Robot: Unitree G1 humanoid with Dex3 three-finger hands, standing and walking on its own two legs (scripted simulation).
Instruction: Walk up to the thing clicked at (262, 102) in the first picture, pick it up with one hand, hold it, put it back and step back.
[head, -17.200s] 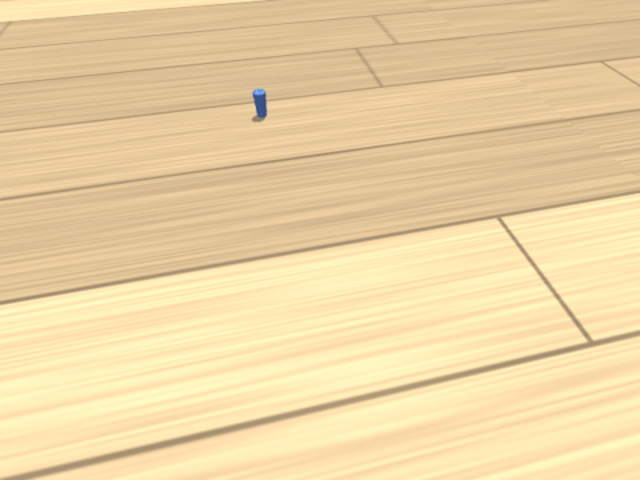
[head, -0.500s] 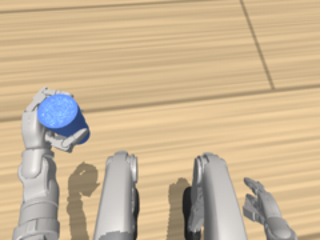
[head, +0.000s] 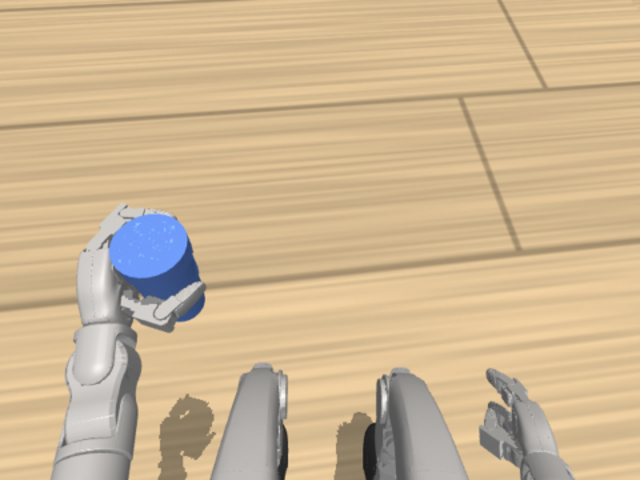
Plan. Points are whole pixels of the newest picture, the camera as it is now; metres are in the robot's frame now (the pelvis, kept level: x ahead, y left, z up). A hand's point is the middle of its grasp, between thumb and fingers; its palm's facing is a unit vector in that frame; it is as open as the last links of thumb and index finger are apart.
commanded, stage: lift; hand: left
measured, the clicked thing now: (168, 277) +0.34 +0.21 +0.01
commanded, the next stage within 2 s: hold in 1.22 s
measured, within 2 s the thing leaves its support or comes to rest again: neither
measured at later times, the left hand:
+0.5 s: hand (144, 222) +0.35 +0.20 +0.13, palm faces +0.16 -0.99 -0.01, open 10.3 cm
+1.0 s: hand (142, 184) +0.36 +0.18 +0.17, palm faces +0.16 -0.99 +0.00, open 10.3 cm
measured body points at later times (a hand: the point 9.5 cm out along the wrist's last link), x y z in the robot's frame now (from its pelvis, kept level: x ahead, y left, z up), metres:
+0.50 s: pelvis +0.02 +0.01 +0.09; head +0.11 +0.02 +0.53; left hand +0.33 +0.25 +0.13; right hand +0.16 -0.24 -0.02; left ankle +0.05 +0.12 -0.55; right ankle +0.06 -0.13 -0.55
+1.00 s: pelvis +0.04 +0.00 +0.13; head +0.10 +0.01 +0.57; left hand +0.35 +0.24 +0.17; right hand +0.17 -0.24 +0.02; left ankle +0.05 +0.12 -0.55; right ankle +0.05 -0.13 -0.55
